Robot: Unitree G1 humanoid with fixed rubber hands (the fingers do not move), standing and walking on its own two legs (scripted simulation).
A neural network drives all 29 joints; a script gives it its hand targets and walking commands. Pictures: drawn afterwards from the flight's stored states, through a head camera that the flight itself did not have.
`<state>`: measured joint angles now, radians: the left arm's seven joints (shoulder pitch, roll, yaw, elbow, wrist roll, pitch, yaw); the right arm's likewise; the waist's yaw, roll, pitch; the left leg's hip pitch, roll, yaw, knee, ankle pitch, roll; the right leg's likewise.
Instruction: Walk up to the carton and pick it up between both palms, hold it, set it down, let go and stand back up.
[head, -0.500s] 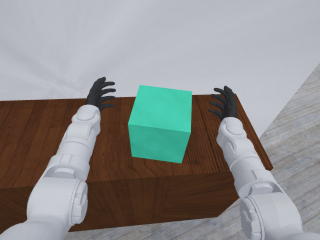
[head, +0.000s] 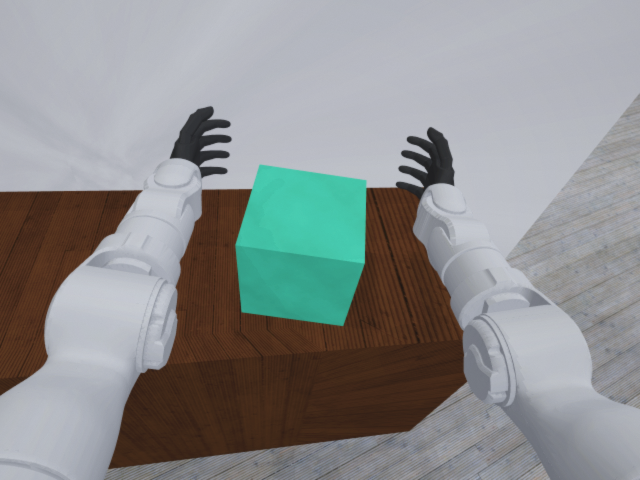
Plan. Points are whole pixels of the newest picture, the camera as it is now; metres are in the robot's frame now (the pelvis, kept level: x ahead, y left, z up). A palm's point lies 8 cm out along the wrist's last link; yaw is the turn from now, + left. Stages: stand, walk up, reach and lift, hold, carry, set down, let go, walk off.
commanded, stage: reach and lift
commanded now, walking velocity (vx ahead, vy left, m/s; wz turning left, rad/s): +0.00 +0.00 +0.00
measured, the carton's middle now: (302, 247) +0.46 -0.03 -0.01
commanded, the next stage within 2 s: none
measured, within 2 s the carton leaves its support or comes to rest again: neither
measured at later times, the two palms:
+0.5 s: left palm (208, 248) +0.45 +0.11 +0.01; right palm (401, 267) +0.39 -0.17 +0.01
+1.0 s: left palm (213, 231) +0.45 +0.10 +0.04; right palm (391, 260) +0.39 -0.15 +0.03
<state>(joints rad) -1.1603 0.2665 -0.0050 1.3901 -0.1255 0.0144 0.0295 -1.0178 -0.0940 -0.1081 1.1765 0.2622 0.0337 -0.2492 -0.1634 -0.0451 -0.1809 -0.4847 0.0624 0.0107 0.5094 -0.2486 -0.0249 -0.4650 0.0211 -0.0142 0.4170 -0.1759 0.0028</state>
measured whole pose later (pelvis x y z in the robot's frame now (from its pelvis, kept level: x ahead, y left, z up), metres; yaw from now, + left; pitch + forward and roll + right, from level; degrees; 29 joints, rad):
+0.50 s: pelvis -0.02 +0.00 -0.03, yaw +0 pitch +27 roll -2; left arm -1.07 0.18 0.05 1.49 -0.05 -0.32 0.07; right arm -0.89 0.00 -0.28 1.24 0.02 -0.28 -0.21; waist -0.16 -0.03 -0.27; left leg -0.90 0.04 -0.01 0.69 -0.26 -0.02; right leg -0.89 0.00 -0.03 0.62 -0.20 0.01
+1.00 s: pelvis -0.01 +0.01 -0.01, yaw +0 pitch +19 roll -2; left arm -1.03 0.04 0.51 1.35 0.40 -0.30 0.08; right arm -0.83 0.17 -0.76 1.07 -0.46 -0.36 -0.16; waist -0.12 -0.02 -0.15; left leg -0.66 0.04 0.00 0.58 -0.25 0.00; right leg -0.63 -0.01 -0.03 0.48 -0.18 0.02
